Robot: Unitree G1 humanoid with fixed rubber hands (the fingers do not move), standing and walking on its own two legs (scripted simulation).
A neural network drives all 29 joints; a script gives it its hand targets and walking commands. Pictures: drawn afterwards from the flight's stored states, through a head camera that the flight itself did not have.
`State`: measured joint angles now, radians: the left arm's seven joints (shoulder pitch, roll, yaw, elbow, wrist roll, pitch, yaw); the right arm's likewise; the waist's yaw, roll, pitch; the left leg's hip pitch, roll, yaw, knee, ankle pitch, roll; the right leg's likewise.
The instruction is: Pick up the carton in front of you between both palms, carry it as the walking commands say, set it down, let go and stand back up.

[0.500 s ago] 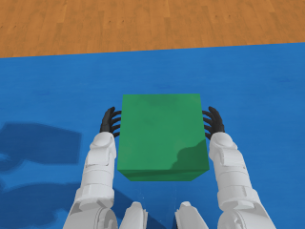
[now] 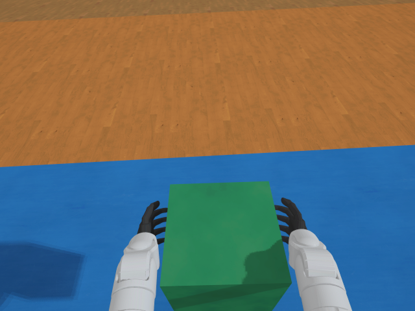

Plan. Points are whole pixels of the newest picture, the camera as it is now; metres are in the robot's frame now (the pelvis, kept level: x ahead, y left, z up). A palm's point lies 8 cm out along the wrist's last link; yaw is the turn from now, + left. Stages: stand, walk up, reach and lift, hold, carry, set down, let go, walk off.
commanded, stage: reach and lift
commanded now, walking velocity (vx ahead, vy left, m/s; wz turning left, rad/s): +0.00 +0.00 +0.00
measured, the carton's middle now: (221, 252) +0.30 +0.00 -0.06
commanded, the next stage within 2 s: hold in 1.02 s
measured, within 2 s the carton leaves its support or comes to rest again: neither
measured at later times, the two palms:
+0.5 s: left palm (144, 236) +0.28 +0.15 +0.03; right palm (299, 233) +0.28 -0.15 +0.03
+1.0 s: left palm (143, 232) +0.29 +0.15 +0.04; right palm (300, 228) +0.29 -0.15 +0.04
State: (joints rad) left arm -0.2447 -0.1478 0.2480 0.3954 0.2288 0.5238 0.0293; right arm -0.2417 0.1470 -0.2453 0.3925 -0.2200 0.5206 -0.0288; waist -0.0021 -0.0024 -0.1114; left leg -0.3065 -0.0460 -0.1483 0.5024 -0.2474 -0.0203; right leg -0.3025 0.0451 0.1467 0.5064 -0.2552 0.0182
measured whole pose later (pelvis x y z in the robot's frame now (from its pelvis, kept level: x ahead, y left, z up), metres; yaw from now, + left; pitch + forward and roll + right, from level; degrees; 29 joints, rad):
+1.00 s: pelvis +0.00 +0.00 +0.01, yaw +0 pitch -5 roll +0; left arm -0.25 -0.15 0.22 0.29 0.28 0.69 0.00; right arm -0.25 0.15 -0.22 0.29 -0.27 0.69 0.00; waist 0.00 0.00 -0.01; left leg -0.08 -0.03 -0.14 0.37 -0.20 -0.02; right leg -0.08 0.03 0.14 0.37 -0.21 0.01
